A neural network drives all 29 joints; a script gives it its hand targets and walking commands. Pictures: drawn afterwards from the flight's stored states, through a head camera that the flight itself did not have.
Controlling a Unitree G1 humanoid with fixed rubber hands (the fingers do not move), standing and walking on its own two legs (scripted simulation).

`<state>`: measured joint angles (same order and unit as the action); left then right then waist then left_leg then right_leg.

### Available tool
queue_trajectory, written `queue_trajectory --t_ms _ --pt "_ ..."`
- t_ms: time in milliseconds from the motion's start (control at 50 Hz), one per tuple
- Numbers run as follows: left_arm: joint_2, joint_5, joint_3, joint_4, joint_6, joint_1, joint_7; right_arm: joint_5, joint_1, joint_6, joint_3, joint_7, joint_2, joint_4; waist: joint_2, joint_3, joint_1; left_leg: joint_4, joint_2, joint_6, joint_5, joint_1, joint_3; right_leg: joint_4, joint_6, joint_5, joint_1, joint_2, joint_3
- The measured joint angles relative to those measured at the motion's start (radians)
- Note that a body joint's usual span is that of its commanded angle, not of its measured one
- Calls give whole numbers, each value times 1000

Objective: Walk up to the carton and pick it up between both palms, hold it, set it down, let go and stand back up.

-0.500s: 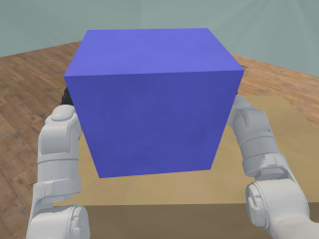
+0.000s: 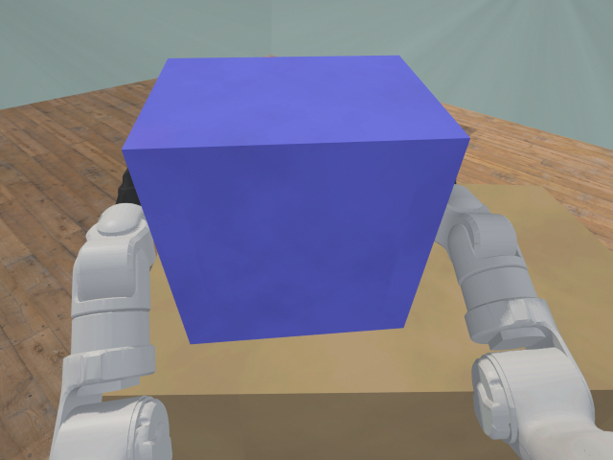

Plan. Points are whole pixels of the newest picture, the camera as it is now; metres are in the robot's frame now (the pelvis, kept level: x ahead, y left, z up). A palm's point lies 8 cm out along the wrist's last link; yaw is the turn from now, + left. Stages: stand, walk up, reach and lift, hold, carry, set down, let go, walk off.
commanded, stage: hold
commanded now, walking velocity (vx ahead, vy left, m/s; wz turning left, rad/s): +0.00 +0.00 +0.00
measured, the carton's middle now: (293, 201) +0.37 +0.00 +0.22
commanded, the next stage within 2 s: none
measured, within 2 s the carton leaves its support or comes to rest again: neither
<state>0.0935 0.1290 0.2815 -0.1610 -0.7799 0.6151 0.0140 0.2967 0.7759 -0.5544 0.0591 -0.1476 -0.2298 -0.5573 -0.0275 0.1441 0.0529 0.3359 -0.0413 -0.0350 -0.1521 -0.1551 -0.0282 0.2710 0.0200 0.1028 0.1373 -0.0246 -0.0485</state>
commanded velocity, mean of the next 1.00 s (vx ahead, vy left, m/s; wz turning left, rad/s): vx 0.00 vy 0.00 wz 0.00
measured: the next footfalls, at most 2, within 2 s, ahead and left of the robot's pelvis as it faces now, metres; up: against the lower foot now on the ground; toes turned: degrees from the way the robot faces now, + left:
none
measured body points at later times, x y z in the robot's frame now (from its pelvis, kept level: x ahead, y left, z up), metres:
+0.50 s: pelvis +0.00 +0.00 +0.00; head -0.06 +0.02 +0.45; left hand +0.37 +0.19 +0.21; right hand +0.39 -0.19 +0.23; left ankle +0.02 +0.14 -0.75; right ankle +0.03 -0.13 -0.75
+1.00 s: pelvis +0.01 +0.00 +0.00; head -0.06 +0.02 +0.45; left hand +0.37 +0.19 +0.21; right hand +0.39 -0.19 +0.23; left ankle +0.02 +0.14 -0.75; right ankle +0.03 -0.13 -0.75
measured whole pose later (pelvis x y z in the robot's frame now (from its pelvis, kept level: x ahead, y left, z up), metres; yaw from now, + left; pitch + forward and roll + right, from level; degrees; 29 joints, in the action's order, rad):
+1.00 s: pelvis +0.01 +0.00 +0.00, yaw +0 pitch -2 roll -1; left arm 0.08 0.14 0.28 -0.12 -0.79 0.59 0.02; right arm 0.31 0.75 -0.57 0.05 -0.15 -0.23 -0.52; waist -0.02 0.13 0.06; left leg 0.33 -0.04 -0.04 -0.16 -0.14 -0.03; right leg 0.26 0.02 0.11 0.12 -0.02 -0.05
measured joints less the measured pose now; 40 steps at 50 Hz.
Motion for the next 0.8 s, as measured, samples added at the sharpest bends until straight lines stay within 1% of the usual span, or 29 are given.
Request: queue_trajectory --t_ms 80,180,340,440,540,620,720,800 --pt "2 4 5 -30 -1 22 3 -8 16 1 7 4 1 -27 0 -4 1 -5 2 0 4 2 -1 0 -1 0 -1 -1 -1" --pt "6 1 -2 -33 8 25 1 -7 19 5 -1 5 -6 -24 5 -2 -2 -4 0 1 2 -1 1 -4 0 -2 2 0 1" --pt "2 2 -1 -3 1 6 3 2 2 -2 -16 -1 -11 6 3 -8 1 -5 0 0 -2 8 0 -6 1 2 -8 1 1" --pt "0 2 0 9 -2 -4 4 4 -3 -5 -13 -3 -7 14 4 -9 6 -3 0 0 -5 9 -2 -8 1 3 -12 0 -1" --pt "-3 7 7 5 -7 0 7 6 0 -6 -14 -4 -6 5 1 -15 2 -4 1 2 -6 15 0 -6 2 5 -16 -1 1" --pt "1 1 -8 40 -7 -22 1 14 -13 -6 -15 -5 -7 34 5 -2 4 -1 1 0 -8 5 -1 -9 2 5 -9 -1 0" --pt "-3 9 2 18 -16 0 3 4 1 -8 4 1 1 6 1 -13 6 -6 4 2 -7 14 -3 -6 2 8 -16 -4 -2" --pt "-3 7 -2 30 -11 -12 5 5 -13 -8 -15 -1 -8 30 5 -17 5 -6 2 2 -7 17 -1 -14 3 4 -22 -2 0"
